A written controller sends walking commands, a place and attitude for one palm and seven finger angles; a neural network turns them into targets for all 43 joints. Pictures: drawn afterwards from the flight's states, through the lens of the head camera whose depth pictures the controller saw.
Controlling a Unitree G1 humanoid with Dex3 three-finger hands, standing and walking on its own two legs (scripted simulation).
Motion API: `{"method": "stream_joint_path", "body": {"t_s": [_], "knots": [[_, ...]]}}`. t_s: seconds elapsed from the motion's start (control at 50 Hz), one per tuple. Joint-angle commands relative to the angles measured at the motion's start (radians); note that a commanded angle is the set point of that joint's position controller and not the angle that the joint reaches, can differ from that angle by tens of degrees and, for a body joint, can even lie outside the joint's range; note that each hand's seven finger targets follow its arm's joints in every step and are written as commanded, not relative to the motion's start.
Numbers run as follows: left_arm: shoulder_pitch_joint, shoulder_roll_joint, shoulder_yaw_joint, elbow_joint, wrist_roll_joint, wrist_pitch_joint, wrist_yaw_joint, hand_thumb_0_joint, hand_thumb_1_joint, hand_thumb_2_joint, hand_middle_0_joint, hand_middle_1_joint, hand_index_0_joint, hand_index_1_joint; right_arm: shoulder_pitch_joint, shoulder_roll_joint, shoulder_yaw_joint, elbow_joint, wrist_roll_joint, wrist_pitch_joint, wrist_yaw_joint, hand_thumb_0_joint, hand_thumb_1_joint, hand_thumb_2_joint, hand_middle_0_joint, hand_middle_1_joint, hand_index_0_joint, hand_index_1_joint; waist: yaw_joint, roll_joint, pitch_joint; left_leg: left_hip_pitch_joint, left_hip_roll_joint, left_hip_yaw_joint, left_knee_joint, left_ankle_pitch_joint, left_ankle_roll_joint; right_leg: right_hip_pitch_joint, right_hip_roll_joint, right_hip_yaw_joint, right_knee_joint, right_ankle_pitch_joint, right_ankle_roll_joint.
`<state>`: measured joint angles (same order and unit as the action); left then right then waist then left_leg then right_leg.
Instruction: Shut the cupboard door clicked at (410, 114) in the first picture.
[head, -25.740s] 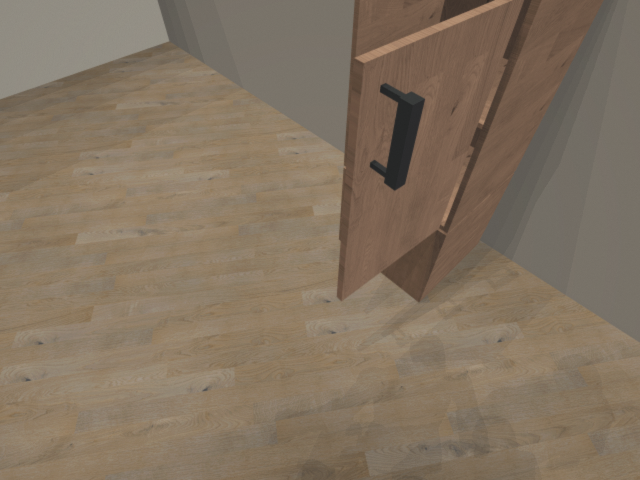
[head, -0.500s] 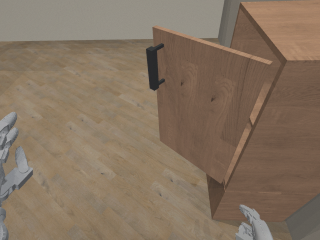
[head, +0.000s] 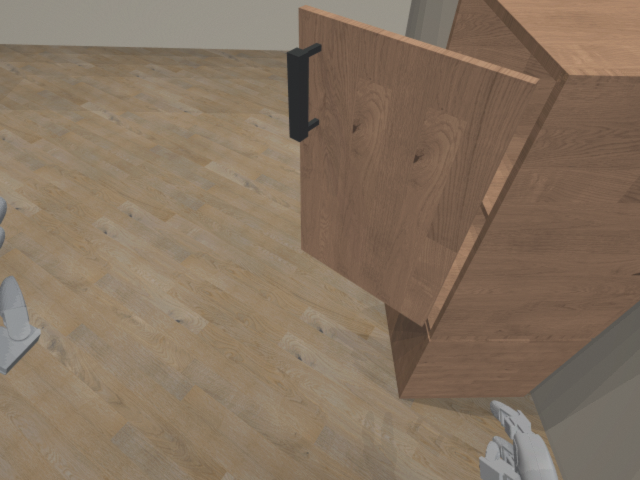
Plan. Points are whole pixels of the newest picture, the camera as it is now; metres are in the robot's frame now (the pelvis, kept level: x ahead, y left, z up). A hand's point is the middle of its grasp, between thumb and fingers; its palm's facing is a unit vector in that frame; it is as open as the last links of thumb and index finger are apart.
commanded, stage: step back with the hand held close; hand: left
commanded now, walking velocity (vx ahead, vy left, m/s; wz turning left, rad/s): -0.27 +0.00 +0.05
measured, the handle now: (306, 93) +0.68 +0.08 +0.14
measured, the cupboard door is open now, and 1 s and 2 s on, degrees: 50 50 50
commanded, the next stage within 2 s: stop stepping back and stand still in 0.80 s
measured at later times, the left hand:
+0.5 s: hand out of the picture +0.15 +0.27 +0.18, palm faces +0.46 -0.76 -0.47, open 7.4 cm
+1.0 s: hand out of the picture +0.03 +0.21 +0.20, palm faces +0.29 -0.78 -0.55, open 7.4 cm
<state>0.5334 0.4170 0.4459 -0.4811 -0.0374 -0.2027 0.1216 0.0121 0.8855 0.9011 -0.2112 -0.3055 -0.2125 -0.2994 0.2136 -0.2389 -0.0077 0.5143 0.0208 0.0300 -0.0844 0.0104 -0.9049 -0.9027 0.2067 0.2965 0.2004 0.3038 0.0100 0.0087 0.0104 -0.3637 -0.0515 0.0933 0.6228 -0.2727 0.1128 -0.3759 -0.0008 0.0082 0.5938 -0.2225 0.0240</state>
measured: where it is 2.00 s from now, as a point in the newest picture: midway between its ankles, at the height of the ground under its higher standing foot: outside the picture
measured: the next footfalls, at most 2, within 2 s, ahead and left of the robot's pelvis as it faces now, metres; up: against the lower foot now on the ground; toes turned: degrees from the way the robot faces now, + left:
right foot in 0.78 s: -0.19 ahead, -0.14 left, +0.00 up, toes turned -2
left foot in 1.12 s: -0.11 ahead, +0.09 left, +0.00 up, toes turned -1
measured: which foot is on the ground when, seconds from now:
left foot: down 0.00-0.90, up 0.92-1.00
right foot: down 0.00-0.50, up 0.52-0.76, down 0.78-1.00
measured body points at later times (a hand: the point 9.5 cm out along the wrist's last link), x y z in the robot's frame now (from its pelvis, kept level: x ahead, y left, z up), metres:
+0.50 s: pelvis -0.05 +0.00 -0.02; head -0.03 +0.03 +0.43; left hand +0.12 +0.31 +0.20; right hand +0.11 -0.25 -0.08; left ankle +0.04 +0.05 -0.72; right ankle +0.04 -0.14 -0.72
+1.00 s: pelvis -0.15 -0.03 +0.01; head -0.16 +0.00 +0.46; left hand +0.01 +0.25 +0.23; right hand +0.01 -0.27 -0.05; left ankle -0.05 +0.06 -0.70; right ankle -0.23 -0.14 -0.72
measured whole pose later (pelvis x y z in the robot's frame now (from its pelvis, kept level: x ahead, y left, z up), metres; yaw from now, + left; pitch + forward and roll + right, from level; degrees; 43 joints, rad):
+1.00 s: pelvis -0.15 -0.03 +0.01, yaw -4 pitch +1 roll -2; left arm 0.69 0.56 0.51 -0.63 -0.08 -0.25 0.09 0.01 0.88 0.90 -0.22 -0.31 -0.22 -0.30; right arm 0.20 -0.18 0.02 0.58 0.01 -0.02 -0.07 0.01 -0.90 -0.90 0.21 0.30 0.20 0.30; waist 0.02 -0.04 -0.06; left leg -0.54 0.00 0.00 0.75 -0.29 0.00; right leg -0.14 0.05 0.01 0.48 -0.36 -0.03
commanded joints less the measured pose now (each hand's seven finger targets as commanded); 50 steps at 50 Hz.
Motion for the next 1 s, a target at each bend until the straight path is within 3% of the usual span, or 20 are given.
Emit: {"method": "stream_joint_path", "body": {"t_s": [0.0,0.14,0.22,0.32,0.36,0.44,0.48,0.52,0.58,0.68,0.74,0.8,0.82,0.84,0.86,0.88,0.9,0.92,0.94,0.98], "knots": [[-0.087,0.176,0.128,-0.216,0.014,-0.083,0.032,0.000,0.900,0.900,-0.200,-0.300,-0.200,-0.300,-0.087,-0.143,-0.056,-0.147,-0.004,-0.082,-0.012,0.000,-0.900,-0.900,0.200,0.300,0.200,0.300,-0.006,0.096,-0.067,-0.401,0.233,-0.309,-0.345,-0.407,0.020,0.358,-0.012,0.095,0.119,0.075,-0.020],[-0.146,0.183,0.143,-0.226,0.030,-0.103,0.028,0.000,0.900,0.900,-0.200,-0.300,-0.200,-0.300,-0.077,-0.147,-0.057,-0.129,-0.013,-0.112,-0.006,0.000,-0.900,-0.900,0.200,0.300,0.200,0.300,-0.002,0.096,-0.056,-0.476,0.252,-0.326,-0.333,-0.479,0.027,0.393,-0.003,0.088,0.174,0.040,-0.020],[-0.141,0.167,0.134,-0.224,0.028,-0.114,0.027,0.000,0.900,0.900,-0.200,-0.300,-0.200,-0.300,-0.070,-0.139,-0.058,-0.123,-0.013,-0.112,0.002,0.000,-0.900,-0.900,0.200,0.300,0.200,0.300,-0.010,0.036,-0.041,-0.483,0.206,-0.292,-0.248,-0.493,0.015,0.329,-0.037,0.163,0.122,-0.010,-0.047],[-0.112,0.189,0.153,-0.242,0.023,-0.134,0.035,0.000,0.900,0.900,-0.200,-0.300,-0.200,-0.300,-0.066,-0.123,-0.057,-0.110,-0.020,-0.114,0.011,0.000,-0.900,-0.900,0.200,0.300,0.200,0.300,-0.016,-0.029,-0.060,-0.362,0.153,-0.275,-0.139,-0.394,-0.014,0.172,-0.106,0.260,-0.007,-0.069,-0.085],[-0.087,0.190,0.159,-0.258,0.021,-0.144,0.039,0.000,0.900,0.900,-0.200,-0.300,-0.200,-0.300,-0.064,-0.119,-0.059,-0.106,-0.020,-0.114,0.013,0.000,-0.900,-0.900,0.200,0.300,0.200,0.300,-0.019,-0.007,-0.088,-0.335,0.161,-0.289,-0.157,-0.357,-0.018,0.173,-0.105,0.241,0.003,-0.048,-0.087],[-0.053,0.202,0.200,-0.273,0.024,-0.164,0.038,0.000,0.900,0.900,-0.200,-0.300,-0.200,-0.300,-0.082,-0.137,-0.069,-0.106,-0.020,-0.133,0.002,0.000,-0.900,-0.900,0.200,0.300,0.200,0.300,-0.009,0.173,-0.144,-0.475,0.293,-0.398,-0.359,-0.418,0.029,0.380,0.025,0.079,0.251,0.066,-0.026],[-0.066,0.193,0.192,-0.260,0.019,-0.162,0.030,0.000,0.900,0.900,-0.200,-0.300,-0.200,-0.300,-0.084,-0.136,-0.072,-0.100,-0.025,-0.143,0.001,0.000,-0.900,-0.900,0.200,0.300,0.200,0.300,-0.009,0.178,-0.110,-0.498,0.369,-0.446,-0.430,-0.441,0.054,0.382,0.068,0.049,0.332,-0.068,-0.007],[-0.077,0.169,0.164,-0.247,0.012,-0.165,0.023,0.000,0.900,0.900,-0.200,-0.300,-0.200,-0.300,-0.072,-0.124,-0.070,-0.079,-0.030,-0.154,0.002,0.000,-0.900,-0.900,0.200,0.300,0.200,0.300,-0.010,0.131,-0.067,-0.397,0.369,-0.440,-0.420,-0.339,0.050,0.298,0.075,0.041,0.291,-0.151,-0.010],[-0.049,0.151,0.116,-0.244,-0.010,-0.175,0.012,0.000,0.900,0.900,-0.200,-0.300,-0.200,-0.300,-0.067,-0.107,-0.060,-0.030,-0.041,-0.179,0.010,0.000,-0.900,-0.900,0.200,0.300,0.200,0.300,-0.009,0.123,-0.089,-0.083,0.344,-0.410,-0.377,-0.044,0.022,0.141,0.065,0.025,0.060,-0.226,-0.014],[-0.085,0.187,0.095,-0.314,-0.015,-0.174,0.005,0.000,0.900,0.900,-0.200,-0.300,-0.200,-0.300,-0.080,-0.109,-0.062,0.033,-0.039,-0.206,0.029,0.000,-0.900,-0.900,0.200,0.300,0.200,0.300,0.017,0.210,-0.337,0.478,0.292,-0.282,-0.195,0.801,-0.032,0.058,0.058,0.002,-0.220,-0.080,0.008],[-0.010,0.229,0.150,-0.357,-0.025,-0.153,-0.001,0.000,0.900,0.900,-0.200,-0.300,-0.200,-0.300,-0.087,-0.101,-0.071,0.003,-0.032,-0.198,0.042,0.000,-0.900,-0.900,0.200,0.300,0.200,0.300,0.025,0.195,-0.468,0.618,0.276,-0.240,-0.152,0.943,-0.036,0.076,0.068,-0.014,-0.208,-0.042,0.019],[0.073,0.259,0.206,-0.387,-0.056,-0.130,-0.015,0.000,0.900,0.900,-0.200,-0.300,-0.200,-0.300,-0.122,-0.082,-0.058,-0.061,-0.018,-0.161,0.052,0.000,-0.900,-0.900,0.200,0.300,0.200,0.300,0.021,0.163,-0.461,0.479,0.272,-0.198,-0.184,0.732,-0.036,0.152,0.055,-0.027,-0.205,0.007,0.033],[0.108,0.262,0.218,-0.378,-0.066,-0.124,-0.021,0.000,0.900,0.900,-0.200,-0.300,-0.200,-0.300,-0.133,-0.074,-0.055,-0.082,-0.009,-0.145,0.050,0.000,-0.900,-0.900,0.200,0.300,0.200,0.300,0.019,0.098,-0.418,0.406,0.241,-0.158,-0.179,0.591,-0.052,0.162,0.039,-0.036,-0.244,0.089,0.041],[0.177,0.308,0.266,-0.349,-0.075,-0.115,-0.023,0.000,0.900,0.900,-0.200,-0.300,-0.200,-0.300,-0.145,-0.068,-0.049,-0.104,0.001,-0.130,0.044,0.000,-0.900,-0.900,0.200,0.300,0.200,0.300,0.022,-0.010,-0.391,0.326,0.196,-0.135,-0.161,0.401,-0.074,0.171,-0.006,-0.023,-0.266,0.161,0.041],[0.196,0.286,0.246,-0.303,-0.087,-0.107,-0.024,0.000,0.900,0.900,-0.200,-0.300,-0.200,-0.300,-0.155,-0.053,-0.038,-0.116,0.015,-0.112,0.034,0.000,-0.900,-0.900,0.200,0.300,0.200,0.300,0.003,-0.127,-0.298,0.274,0.141,-0.085,-0.080,0.166,-0.099,0.062,-0.101,0.025,-0.300,0.165,0.018],[0.183,0.290,0.240,-0.274,-0.087,-0.105,-0.017,0.000,0.900,0.900,-0.200,-0.300,-0.200,-0.300,-0.172,-0.060,-0.036,-0.119,0.019,-0.105,0.020,0.000,-0.900,-0.900,0.200,0.300,0.200,0.300,-0.003,-0.178,-0.201,0.232,0.085,-0.067,0.064,0.018,-0.119,-0.095,-0.208,0.108,-0.363,0.053,-0.025],[0.176,0.294,0.239,-0.247,-0.079,-0.091,-0.001,0.000,0.900,0.900,-0.200,-0.300,-0.200,-0.300,-0.162,-0.066,-0.039,-0.103,0.004,-0.097,0.010,0.000,-0.900,-0.900,0.200,0.300,0.200,0.300,-0.005,-0.172,-0.119,0.137,0.051,-0.104,0.223,-0.064,-0.132,-0.172,-0.290,0.221,-0.391,-0.045,-0.100],[0.139,0.292,0.233,-0.232,-0.067,-0.068,0.014,0.000,0.900,0.900,-0.200,-0.300,-0.200,-0.300,-0.148,-0.061,-0.032,-0.084,-0.007,-0.087,0.005,0.000,-0.900,-0.900,0.200,0.300,0.200,0.300,-0.010,-0.128,-0.062,0.035,0.055,-0.149,0.325,-0.104,-0.132,-0.177,-0.336,0.270,-0.381,-0.053,-0.166],[0.067,0.297,0.229,-0.216,-0.061,-0.045,0.025,0.000,0.900,0.900,-0.200,-0.300,-0.200,-0.300,-0.129,-0.072,-0.023,-0.074,-0.021,-0.084,-0.002,0.000,-0.900,-0.900,0.200,0.300,0.200,0.300,-0.023,-0.055,-0.036,-0.019,0.074,-0.167,0.313,-0.113,-0.130,-0.132,-0.330,0.268,-0.352,-0.001,-0.188],[-0.069,0.204,0.108,-0.103,-0.033,-0.010,0.047,0.000,0.900,0.900,-0.200,-0.300,-0.200,-0.300,-0.088,-0.075,-0.008,-0.050,-0.015,-0.086,-0.018,0.000,-0.900,-0.900,0.200,0.300,0.200,0.300,-0.044,-0.033,0.040,-0.047,0.103,-0.162,0.169,-0.085,-0.115,-0.053,-0.272,0.188,-0.291,0.047,-0.148]]}}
